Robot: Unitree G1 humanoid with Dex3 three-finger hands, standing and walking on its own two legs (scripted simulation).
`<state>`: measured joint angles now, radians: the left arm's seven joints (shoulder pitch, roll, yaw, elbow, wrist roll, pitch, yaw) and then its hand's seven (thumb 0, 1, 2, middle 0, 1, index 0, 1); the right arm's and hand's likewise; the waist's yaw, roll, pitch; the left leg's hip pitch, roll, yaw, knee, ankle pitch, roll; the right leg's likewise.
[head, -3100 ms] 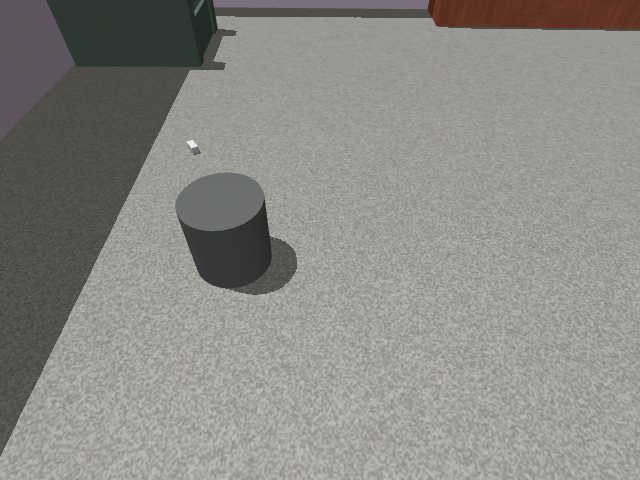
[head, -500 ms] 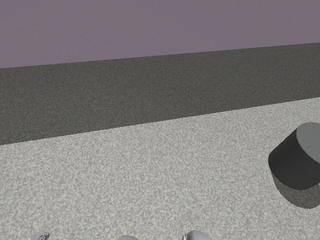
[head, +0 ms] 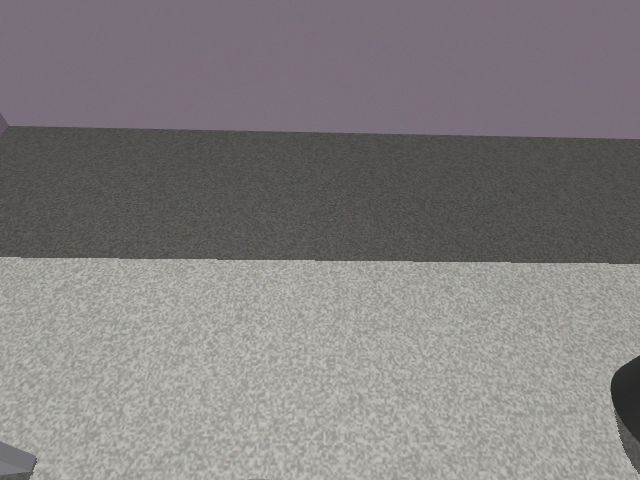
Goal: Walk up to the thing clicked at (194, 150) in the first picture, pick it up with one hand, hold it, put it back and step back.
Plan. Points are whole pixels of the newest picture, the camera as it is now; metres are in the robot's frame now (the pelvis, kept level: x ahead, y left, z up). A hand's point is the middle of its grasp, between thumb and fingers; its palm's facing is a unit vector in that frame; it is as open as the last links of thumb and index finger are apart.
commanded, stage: walk up
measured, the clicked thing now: out of the picture +0.91 -1.79 -0.73
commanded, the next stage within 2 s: stand in 0.62 s
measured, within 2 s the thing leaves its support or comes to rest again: neither
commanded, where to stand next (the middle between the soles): +0.07 -0.04 m, yaw +2 degrees
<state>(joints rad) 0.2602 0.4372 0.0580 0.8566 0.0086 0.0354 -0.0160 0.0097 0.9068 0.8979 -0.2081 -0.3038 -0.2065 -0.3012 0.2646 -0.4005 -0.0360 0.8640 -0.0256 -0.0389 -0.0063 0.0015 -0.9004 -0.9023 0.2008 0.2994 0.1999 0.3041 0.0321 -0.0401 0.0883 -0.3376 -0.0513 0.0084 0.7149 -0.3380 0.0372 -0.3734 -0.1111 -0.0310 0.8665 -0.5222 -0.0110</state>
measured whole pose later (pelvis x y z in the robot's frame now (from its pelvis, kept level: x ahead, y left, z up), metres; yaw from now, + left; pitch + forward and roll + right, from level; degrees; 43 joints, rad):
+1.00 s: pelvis +0.02 -0.03 +0.03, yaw +3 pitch -2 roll +0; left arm 0.08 0.36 0.00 1.16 0.00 -0.01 -0.01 0.01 0.91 0.90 -0.21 -0.30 -0.21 -0.30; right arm 0.06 -0.35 0.00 1.15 0.00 -0.01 0.01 0.00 -0.90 -0.90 0.20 0.30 0.20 0.30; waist 0.01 0.00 0.06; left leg -0.15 0.00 -0.07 0.34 -0.16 -0.02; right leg -0.11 -0.05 -0.06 0.34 -0.19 0.02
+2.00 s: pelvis +0.03 -0.04 +0.04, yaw +2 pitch -1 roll +0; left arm 0.10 0.35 0.01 1.14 0.00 -0.01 -0.01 0.01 0.91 0.90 -0.21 -0.30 -0.21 -0.30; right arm 0.09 -0.35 0.01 1.15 -0.01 -0.01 0.00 0.00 -0.90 -0.90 0.20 0.30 0.20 0.30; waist 0.01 0.01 0.05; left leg -0.12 0.02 -0.06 0.31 -0.17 -0.04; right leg -0.10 -0.02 -0.06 0.32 -0.20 0.00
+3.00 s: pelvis +0.03 -0.04 +0.04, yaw +1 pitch -2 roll +0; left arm 0.11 0.35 0.01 1.13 0.00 -0.01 -0.01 0.01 0.91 0.90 -0.21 -0.30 -0.21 -0.30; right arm 0.11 -0.35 0.01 1.13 -0.01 -0.01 0.00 0.00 -0.90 -0.90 0.20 0.30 0.20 0.30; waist 0.01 0.00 0.05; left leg -0.11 0.02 -0.05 0.31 -0.17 -0.04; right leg -0.09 -0.02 -0.04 0.32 -0.20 0.01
